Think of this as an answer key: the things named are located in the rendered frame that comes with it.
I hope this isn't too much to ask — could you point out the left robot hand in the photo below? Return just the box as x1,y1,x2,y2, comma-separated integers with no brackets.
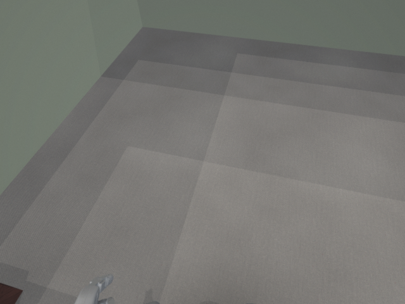
75,274,115,304

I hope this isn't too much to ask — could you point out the cabinet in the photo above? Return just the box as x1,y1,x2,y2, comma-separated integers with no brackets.
0,283,23,304

